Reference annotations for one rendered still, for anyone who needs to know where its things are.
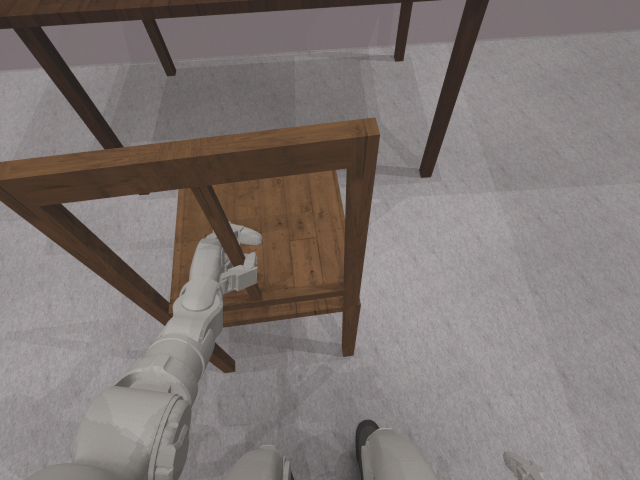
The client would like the chair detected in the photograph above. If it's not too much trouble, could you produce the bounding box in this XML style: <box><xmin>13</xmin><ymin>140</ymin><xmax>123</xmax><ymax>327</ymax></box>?
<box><xmin>0</xmin><ymin>117</ymin><xmax>380</xmax><ymax>373</ymax></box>

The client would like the robot left upper arm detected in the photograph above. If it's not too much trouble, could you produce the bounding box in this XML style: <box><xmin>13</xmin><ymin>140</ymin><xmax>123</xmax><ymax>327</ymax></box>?
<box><xmin>25</xmin><ymin>386</ymin><xmax>191</xmax><ymax>480</ymax></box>

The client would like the robot left forearm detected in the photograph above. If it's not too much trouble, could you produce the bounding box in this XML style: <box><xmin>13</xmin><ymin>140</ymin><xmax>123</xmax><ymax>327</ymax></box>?
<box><xmin>72</xmin><ymin>278</ymin><xmax>223</xmax><ymax>463</ymax></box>

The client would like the robot right hand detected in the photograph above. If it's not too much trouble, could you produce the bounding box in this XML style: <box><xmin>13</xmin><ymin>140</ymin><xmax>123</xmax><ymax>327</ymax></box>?
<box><xmin>503</xmin><ymin>451</ymin><xmax>544</xmax><ymax>480</ymax></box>

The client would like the right robot foot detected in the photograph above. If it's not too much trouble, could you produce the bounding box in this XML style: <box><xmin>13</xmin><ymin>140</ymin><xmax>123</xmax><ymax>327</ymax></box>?
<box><xmin>356</xmin><ymin>420</ymin><xmax>379</xmax><ymax>480</ymax></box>

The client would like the robot left hand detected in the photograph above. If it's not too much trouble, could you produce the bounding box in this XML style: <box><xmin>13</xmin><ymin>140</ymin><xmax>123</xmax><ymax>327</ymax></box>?
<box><xmin>189</xmin><ymin>221</ymin><xmax>262</xmax><ymax>295</ymax></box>

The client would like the table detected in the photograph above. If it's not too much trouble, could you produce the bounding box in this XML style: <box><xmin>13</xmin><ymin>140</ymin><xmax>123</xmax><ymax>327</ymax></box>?
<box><xmin>0</xmin><ymin>0</ymin><xmax>489</xmax><ymax>195</ymax></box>

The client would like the right robot shin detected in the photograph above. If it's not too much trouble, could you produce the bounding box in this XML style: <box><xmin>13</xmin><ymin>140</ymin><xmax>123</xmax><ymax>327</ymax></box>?
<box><xmin>367</xmin><ymin>428</ymin><xmax>395</xmax><ymax>441</ymax></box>

